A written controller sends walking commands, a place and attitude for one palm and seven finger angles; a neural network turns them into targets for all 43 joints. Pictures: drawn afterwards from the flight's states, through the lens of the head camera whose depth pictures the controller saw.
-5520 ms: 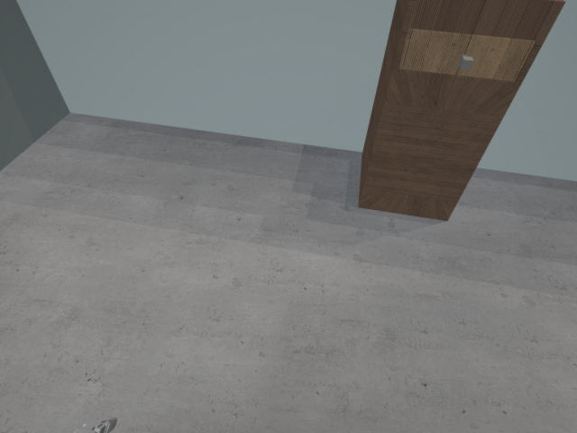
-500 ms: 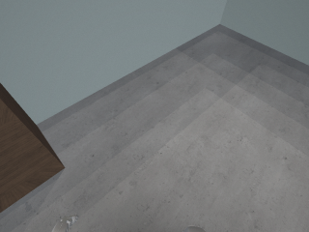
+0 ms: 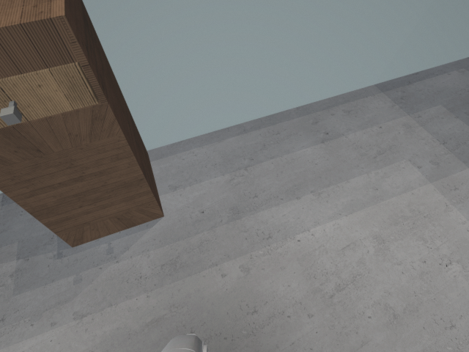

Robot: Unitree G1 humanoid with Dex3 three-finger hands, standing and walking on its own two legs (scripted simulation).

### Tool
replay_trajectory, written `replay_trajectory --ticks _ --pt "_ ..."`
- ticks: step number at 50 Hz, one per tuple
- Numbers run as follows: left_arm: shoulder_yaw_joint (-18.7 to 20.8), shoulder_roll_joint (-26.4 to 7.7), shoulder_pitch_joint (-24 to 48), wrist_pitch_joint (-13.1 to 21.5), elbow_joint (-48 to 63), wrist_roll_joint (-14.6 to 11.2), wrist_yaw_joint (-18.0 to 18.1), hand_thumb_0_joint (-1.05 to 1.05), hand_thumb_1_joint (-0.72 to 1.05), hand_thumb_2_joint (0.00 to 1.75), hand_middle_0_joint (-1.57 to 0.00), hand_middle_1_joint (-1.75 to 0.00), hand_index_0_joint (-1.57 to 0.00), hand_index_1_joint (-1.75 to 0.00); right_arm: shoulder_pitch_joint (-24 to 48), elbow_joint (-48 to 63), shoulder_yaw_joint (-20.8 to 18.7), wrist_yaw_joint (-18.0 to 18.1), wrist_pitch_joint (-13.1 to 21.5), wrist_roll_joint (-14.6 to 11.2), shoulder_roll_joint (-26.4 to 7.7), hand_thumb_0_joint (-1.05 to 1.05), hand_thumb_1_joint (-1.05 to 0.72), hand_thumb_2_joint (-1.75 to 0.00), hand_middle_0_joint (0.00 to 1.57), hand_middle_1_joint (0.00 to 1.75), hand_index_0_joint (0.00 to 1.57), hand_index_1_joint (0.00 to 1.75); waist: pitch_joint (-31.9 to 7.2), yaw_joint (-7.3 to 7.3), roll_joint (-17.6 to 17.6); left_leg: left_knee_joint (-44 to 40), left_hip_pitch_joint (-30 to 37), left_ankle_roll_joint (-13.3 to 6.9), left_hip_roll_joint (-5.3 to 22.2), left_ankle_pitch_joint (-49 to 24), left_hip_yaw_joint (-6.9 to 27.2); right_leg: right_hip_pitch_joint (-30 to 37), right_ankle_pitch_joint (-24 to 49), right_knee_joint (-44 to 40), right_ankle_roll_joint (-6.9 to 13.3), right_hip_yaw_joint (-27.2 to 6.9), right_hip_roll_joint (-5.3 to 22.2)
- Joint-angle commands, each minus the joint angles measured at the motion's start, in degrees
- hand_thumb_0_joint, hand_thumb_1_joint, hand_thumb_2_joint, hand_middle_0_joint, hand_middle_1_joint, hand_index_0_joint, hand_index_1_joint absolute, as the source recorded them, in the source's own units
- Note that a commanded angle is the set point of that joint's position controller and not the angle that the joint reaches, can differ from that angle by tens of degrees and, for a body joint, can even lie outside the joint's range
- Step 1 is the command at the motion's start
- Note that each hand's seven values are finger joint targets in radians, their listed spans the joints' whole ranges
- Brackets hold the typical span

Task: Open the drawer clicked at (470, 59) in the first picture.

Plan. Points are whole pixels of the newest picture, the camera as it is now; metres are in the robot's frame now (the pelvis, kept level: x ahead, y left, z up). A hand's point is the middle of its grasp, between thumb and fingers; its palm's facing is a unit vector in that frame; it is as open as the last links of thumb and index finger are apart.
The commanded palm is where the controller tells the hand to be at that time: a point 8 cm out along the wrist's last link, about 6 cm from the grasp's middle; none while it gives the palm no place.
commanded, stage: turn to face it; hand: left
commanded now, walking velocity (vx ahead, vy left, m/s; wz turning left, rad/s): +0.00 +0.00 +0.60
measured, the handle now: (11, 111) +0.63 +0.62 +0.00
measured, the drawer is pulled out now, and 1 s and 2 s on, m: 0.00 0.00 0.00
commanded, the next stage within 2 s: take the last steps up to it in 0.64 s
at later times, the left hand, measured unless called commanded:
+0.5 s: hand out of the picture +0.07 +0.23 -0.15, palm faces +0.25 -0.92 -0.28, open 7.4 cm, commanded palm none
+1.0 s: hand out of the picture -0.10 +0.16 -0.16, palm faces +0.50 -0.83 -0.24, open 7.4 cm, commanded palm none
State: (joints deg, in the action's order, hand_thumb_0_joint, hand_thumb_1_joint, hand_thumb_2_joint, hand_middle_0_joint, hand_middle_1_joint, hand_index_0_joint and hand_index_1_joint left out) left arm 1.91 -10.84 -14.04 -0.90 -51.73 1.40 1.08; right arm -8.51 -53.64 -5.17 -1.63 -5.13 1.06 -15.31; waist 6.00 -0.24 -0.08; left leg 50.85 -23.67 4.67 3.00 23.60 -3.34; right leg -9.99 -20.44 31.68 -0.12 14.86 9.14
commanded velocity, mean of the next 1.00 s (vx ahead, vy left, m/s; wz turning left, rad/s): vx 0.08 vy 0.04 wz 0.33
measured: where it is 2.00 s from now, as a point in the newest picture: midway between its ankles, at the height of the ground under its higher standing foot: (183, 326)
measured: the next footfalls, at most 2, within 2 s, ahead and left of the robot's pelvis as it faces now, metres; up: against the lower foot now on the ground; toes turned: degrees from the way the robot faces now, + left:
left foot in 0.10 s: +0.03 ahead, +0.14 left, +0.00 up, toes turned +10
right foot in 0.52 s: +0.08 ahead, -0.10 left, +0.00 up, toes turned +11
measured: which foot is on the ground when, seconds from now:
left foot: up 0.00-0.08, down 0.10-0.54, up 0.56-1.00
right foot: down 0.00-0.10, up 0.12-0.50, down 0.52-1.00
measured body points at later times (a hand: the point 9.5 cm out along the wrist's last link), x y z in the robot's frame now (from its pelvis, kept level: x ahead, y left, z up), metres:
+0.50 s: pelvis +0.01 +0.00 -0.01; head +0.04 -0.01 +0.44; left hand +0.06 +0.28 -0.13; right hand +0.15 -0.22 -0.15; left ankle -0.01 +0.13 -0.74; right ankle +0.04 -0.12 -0.72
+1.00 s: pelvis +0.01 +0.00 +0.01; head +0.02 +0.00 +0.46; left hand -0.12 +0.20 -0.14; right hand +0.18 -0.20 -0.14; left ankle -0.07 +0.13 -0.68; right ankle +0.04 -0.11 -0.74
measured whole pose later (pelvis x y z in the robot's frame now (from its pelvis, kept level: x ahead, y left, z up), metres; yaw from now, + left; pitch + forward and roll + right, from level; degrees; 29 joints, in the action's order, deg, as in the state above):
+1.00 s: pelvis +0.01 +0.00 +0.01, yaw +25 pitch -1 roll +1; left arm 2.4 -10.4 -21.0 1.6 -59.2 1.7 0.8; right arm -11.0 -58.6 -4.1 -2.0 -4.2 1.5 -13.6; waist 2.0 -3.4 0.2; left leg 50.5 -21.8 3.3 3.7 21.6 -2.7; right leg -8.4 -14.5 24.2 -0.3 13.3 7.1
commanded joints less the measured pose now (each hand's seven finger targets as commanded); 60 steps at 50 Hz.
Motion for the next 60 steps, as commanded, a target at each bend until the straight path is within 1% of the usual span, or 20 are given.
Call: replay_trajectory --ticks 1,3,4,5,6,11,20,24,25,27,28,29,31,34,48,53,55,57,59,60 --pt "4.24 -13.99 -2.92 0.56 2.49 0.25 0.68 0.00 0.90 0.90 -0.20 -0.30 -0.20 -0.30 3.93 6.70 0.63 -0.09 2.78 -0.39 -2.47 0.00 -0.90 -0.90 0.20 0.30 0.20 0.30 -7.92 -2.31 13.88 -11.84 1.44 -1.93 -1.50 -0.49 -4.32 8.33 39.39 -3.56 5.26 -7.21 12.55" --pt "4.30 -14.21 -2.01 0.42 2.44 -0.40 0.33 0.00 0.90 0.90 -0.20 -0.30 -0.20 -0.30 -0.35 5.87 0.03 0.10 3.21 -0.10 -4.51 0.00 -0.90 -0.90 0.20 0.30 0.20 0.30 -10.08 0.63 10.92 -22.04 10.77 -3.00 -2.21 -9.92 -4.74 4.44 36.62 3.89 2.21 -3.70 11.09" --pt "4.20 -12.77 -1.36 0.34 3.10 -0.79 0.20 0.00 0.90 0.90 -0.20 -0.30 -0.20 -0.30 -5.58 4.71 -1.05 0.22 3.93 0.12 -8.64 0.00 -0.90 -0.90 0.20 0.30 0.20 0.30 -14.32 3.62 1.53 -27.80 22.96 -5.72 3.50 -23.04 2.96 -4.31 27.99 16.09 -0.77 -2.35 8.58" --pt "3.09 -8.42 0.58 0.40 6.13 -1.29 -0.38 0.00 0.90 0.90 -0.20 -0.30 -0.20 -0.30 -9.79 4.26 -2.88 0.71 4.37 0.15 -15.63 0.00 -0.90 -0.90 0.20 0.30 0.20 0.30 -15.84 6.01 -17.90 -27.71 32.74 -14.45 20.17 -51.66 24.62 -23.16 -14.27 29.50 -5.62 -2.76 -0.57" --pt "2.67 -9.02 4.07 -0.47 7.46 -0.66 0.17 0.00 0.90 0.90 -0.20 -0.30 -0.20 -0.30 -12.47 2.40 -2.73 1.04 3.87 -0.62 -16.48 0.00 -0.90 -0.90 0.20 0.30 0.20 0.30 -16.13 6.56 -13.40 -26.84 30.38 -18.50 22.99 -59.17 23.17 -24.57 -19.27 34.59 -5.13 -9.95 -0.92" --pt "3.43 -9.33 1.87 -1.06 3.76 -0.58 -0.43 0.00 0.90 0.90 -0.20 -0.30 -0.20 -0.30 0.77 5.79 -0.34 2.15 4.35 0.01 -9.38 0.00 -0.90 -0.90 0.20 0.30 0.20 0.30 -7.86 0.96 -10.16 -29.25 16.45 -13.27 10.64 -40.37 11.75 -20.76 -4.10 34.96 -5.46 -13.16 -1.36" --pt "2.57 -7.26 4.79 -0.95 5.17 -0.79 -0.01 0.00 0.90 0.90 -0.20 -0.30 -0.20 -0.30 -1.84 5.17 -0.81 1.88 3.91 0.47 -9.27 0.00 -0.90 -0.90 0.20 0.30 0.20 0.30 -7.55 2.06 -8.97 -29.72 14.03 -14.69 9.95 -33.41 17.34 -13.70 -4.89 16.81 -5.22 -12.55 -5.23" --pt "2.59 -7.36 0.02 0.17 4.09 -1.13 0.25 0.00 0.90 0.90 -0.20 -0.30 -0.20 -0.30 -0.16 5.53 -0.91 1.76 3.63 0.18 -8.67 0.00 -0.90 -0.90 0.20 0.30 0.20 0.30 -8.95 -0.38 -9.33 -24.51 10.05 -12.22 7.60 -34.54 17.73 -2.88 3.80 0.72 -4.41 -11.32 -7.44" --pt "2.83 -8.17 -2.52 0.80 3.48 -1.01 0.36 0.00 0.90 0.90 -0.20 -0.30 -0.20 -0.30 -0.02 5.62 -0.79 1.69 3.68 -0.12 -7.53 0.00 -0.90 -0.90 0.20 0.30 0.20 0.30 -10.04 -1.75 -6.74 -20.66 6.82 -9.77 5.36 -28.35 16.21 3.14 10.36 -7.67 -4.18 -12.39 -5.75" --pt "4.22 -17.23 -3.91 1.74 3.64 0.27 0.94 0.00 0.90 0.90 -0.20 -0.30 -0.20 -0.30 -1.25 7.54 0.18 1.49 3.57 -0.61 -1.50 0.00 -0.90 -0.90 0.20 0.30 0.20 0.30 -10.34 -2.31 18.23 1.76 -8.62 -2.45 -6.73 11.03 5.10 9.41 27.59 -14.44 5.82 -35.80 18.46" --pt "3.72 -16.17 -3.66 1.43 4.01 -0.12 1.04 0.00 0.90 0.90 -0.20 -0.30 -0.20 -0.30 -0.54 7.12 -0.50 1.69 2.89 -0.30 -4.09 0.00 -0.90 -0.90 0.20 0.30 0.20 0.30 -9.85 -2.58 12.20 10.19 -6.00 -3.10 -4.25 11.53 8.84 2.56 25.31 -14.47 9.20 -32.51 18.99" --pt "3.77 -13.14 0.15 1.50 4.09 -0.23 1.47 0.00 0.90 0.90 -0.20 -0.30 -0.20 -0.30 -1.46 5.66 -0.83 1.59 2.12 0.03 -4.15 0.00 -0.90 -0.90 0.20 0.30 0.20 0.30 -7.71 -0.84 15.74 14.86 -6.41 -3.25 -3.15 7.94 10.02 -0.91 19.70 -16.08 8.17 -29.57 15.66" --pt "2.47 -10.33 4.28 1.37 4.98 -0.50 0.96 0.00 0.90 0.90 -0.20 -0.30 -0.20 -0.30 -3.08 2.63 -0.86 0.95 1.77 0.25 -3.73 0.00 -0.90 -0.90 0.20 0.30 0.20 0.30 -3.13 1.15 9.36 20.07 -7.16 -2.30 -2.32 -0.04 7.86 -3.23 15.96 -15.45 5.53 -21.83 9.39" --pt "2.05 -8.81 1.78 2.02 3.57 -0.61 0.87 0.00 0.90 0.90 -0.20 -0.30 -0.20 -0.30 -4.78 0.74 -0.47 0.72 1.81 0.05 -2.55 0.00 -0.90 -0.90 0.20 0.30 0.20 0.30 -4.31 0.94 9.41 18.60 -7.51 -1.10 -2.05 -4.58 6.33 0.94 22.01 -14.50 4.32 -16.02 7.01" --pt "3.29 -10.90 -10.40 3.64 -5.85 0.56 0.37 0.00 0.90 0.90 -0.20 -0.30 -0.20 -0.30 4.99 1.98 1.24 -0.85 3.28 0.24 -0.64 0.00 -0.90 -0.90 0.20 0.30 0.20 0.30 -2.03 -4.63 8.69 -2.15 -7.58 -1.99 2.21 -1.62 1.07 6.25 -3.31 -22.53 7.51 -20.01 14.74" --pt "3.49 -11.90 -7.57 3.07 -7.54 0.69 -0.08 0.00 0.90 0.90 -0.20 -0.30 -0.20 -0.30 -0.12 0.83 1.83 -1.04 4.52 -0.09 0.80 0.00 -0.90 -0.90 0.20 0.30 0.20 0.30 -2.44 -1.68 9.87 -17.05 8.76 -3.59 -0.20 -3.09 -4.15 -3.59 -6.26 -19.28 4.94 -12.81 11.48" --pt "3.09 -10.52 -6.34 2.55 -7.90 0.24 -0.47 0.00 0.90 0.90 -0.20 -0.30 -0.20 -0.30 -8.13 -2.00 1.39 -0.21 5.41 -0.10 -1.46 0.00 -0.90 -0.90 0.20 0.30 0.20 0.30 -4.55 2.21 2.15 -25.79 23.92 -3.53 -1.58 -5.81 -6.18 -12.19 -9.12 -10.90 2.00 -7.31 6.95" --pt "1.33 -3.56 -3.58 1.98 -4.66 -0.04 -0.94 0.00 0.90 0.90 -0.20 -0.30 -0.20 -0.30 -19.25 -4.48 -0.85 1.08 6.01 0.51 -10.89 0.00 -0.90 -0.90 0.20 0.30 0.20 0.30 -3.59 7.06 -23.28 -41.47 28.97 -11.10 18.23 12.83 24.30 -29.47 -16.19 19.49 -2.74 -1.57 -4.77" --pt "1.33 -4.10 -0.13 2.11 -3.50 0.32 -1.00 0.00 0.90 0.90 -0.20 -0.30 -0.20 -0.30 -15.76 -4.15 0.06 1.83 5.77 0.37 -9.20 0.00 -0.90 -0.90 0.20 0.30 0.20 0.30 0.82 4.81 -11.02 -44.07 20.54 -14.52 20.28 15.17 24.66 -31.36 -10.75 30.53 -0.12 -10.31 -1.05" --pt "1.48 -3.66 -0.20 1.99 -4.88 0.63 -1.13 0.00 0.90 0.90 -0.20 -0.30 -0.20 -0.30 -13.32 -3.86 0.70 2.25 6.28 0.39 -6.47 0.00 -0.90 -0.90 0.20 0.30 0.20 0.30 1.66 4.00 -11.29 -43.73 18.55 -13.36 17.71 10.72 21.61 -31.19 -6.24 33.45 -0.30 -11.30 -0.50"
